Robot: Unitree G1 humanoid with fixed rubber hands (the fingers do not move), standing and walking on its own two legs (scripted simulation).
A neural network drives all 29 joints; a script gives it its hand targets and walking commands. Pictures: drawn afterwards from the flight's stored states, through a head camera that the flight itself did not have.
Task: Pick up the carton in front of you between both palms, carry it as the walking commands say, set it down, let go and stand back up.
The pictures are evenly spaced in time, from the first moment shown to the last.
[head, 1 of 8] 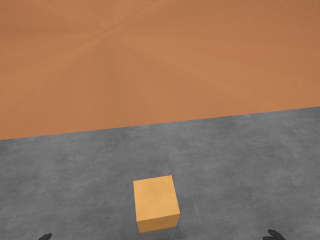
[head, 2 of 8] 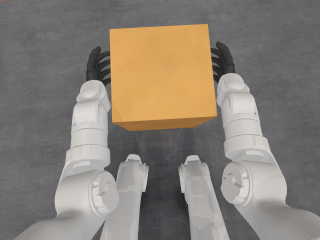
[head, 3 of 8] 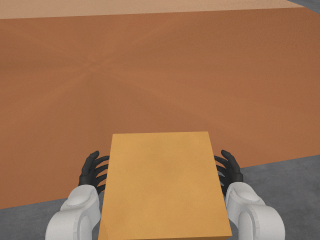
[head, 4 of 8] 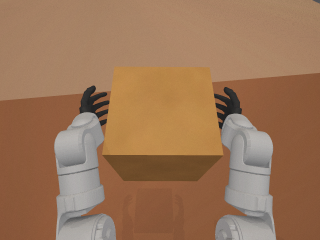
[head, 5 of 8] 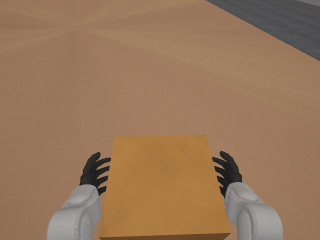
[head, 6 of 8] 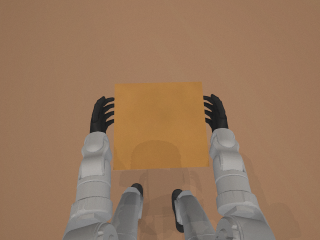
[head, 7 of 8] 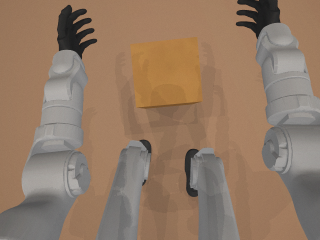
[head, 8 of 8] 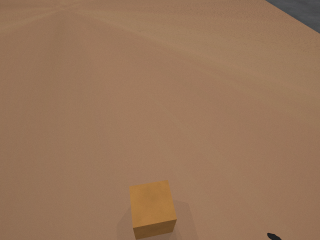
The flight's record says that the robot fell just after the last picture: no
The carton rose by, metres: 0.98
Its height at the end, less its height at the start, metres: +0.26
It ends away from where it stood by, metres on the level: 5.32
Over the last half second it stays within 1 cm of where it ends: yes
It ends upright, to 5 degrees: yes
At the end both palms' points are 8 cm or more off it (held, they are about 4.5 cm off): yes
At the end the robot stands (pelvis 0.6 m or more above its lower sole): yes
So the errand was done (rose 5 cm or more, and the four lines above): yes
